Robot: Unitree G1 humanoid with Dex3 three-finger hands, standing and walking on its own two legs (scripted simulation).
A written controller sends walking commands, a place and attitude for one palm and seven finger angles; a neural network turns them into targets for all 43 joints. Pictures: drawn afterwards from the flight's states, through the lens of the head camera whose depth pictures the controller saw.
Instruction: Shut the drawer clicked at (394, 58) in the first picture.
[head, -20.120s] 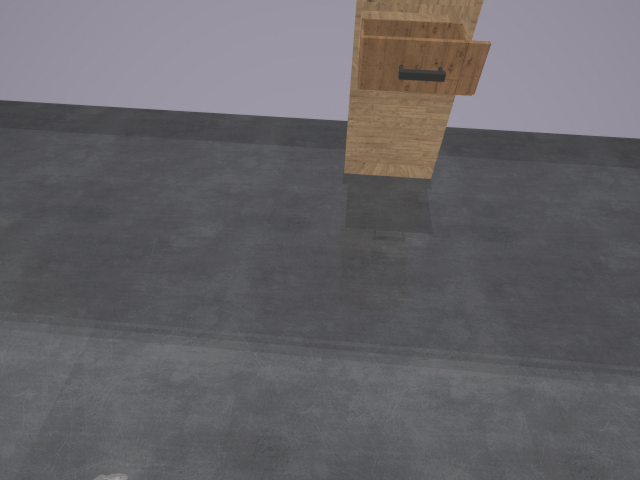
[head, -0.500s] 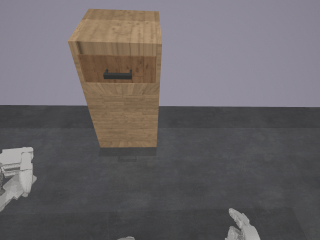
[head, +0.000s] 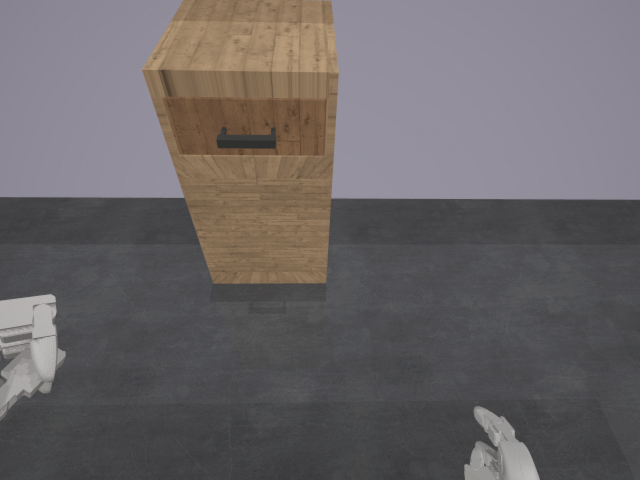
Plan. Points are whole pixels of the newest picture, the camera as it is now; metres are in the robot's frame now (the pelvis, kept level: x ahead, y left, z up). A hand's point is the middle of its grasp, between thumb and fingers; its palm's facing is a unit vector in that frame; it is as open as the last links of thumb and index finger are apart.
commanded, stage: stop stepping back and stand still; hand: left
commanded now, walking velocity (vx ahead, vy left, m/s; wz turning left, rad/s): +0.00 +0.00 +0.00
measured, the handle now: (247, 136) +0.86 +0.22 -0.08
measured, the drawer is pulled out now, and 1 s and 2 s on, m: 0.00 0.00 0.00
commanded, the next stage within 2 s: let the arm hang, fingers relaxed in 0.12 s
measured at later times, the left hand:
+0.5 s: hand out of the picture +0.05 +0.20 -0.17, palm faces +0.00 -0.97 -0.23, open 3.1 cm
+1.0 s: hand out of the picture -0.06 +0.19 -0.17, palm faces +0.04 -0.98 -0.21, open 7.0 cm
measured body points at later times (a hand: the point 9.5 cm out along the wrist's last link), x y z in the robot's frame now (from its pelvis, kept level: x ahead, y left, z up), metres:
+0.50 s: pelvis -0.02 +0.01 +0.00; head -0.01 +0.02 +0.45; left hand +0.05 +0.25 -0.15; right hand +0.08 -0.24 -0.13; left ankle +0.02 +0.12 -0.74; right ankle -0.03 -0.11 -0.74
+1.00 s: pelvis -0.03 +0.02 +0.01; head -0.01 +0.01 +0.45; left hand -0.06 +0.24 -0.15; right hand -0.05 -0.19 -0.16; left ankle +0.02 +0.12 -0.74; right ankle -0.03 -0.11 -0.74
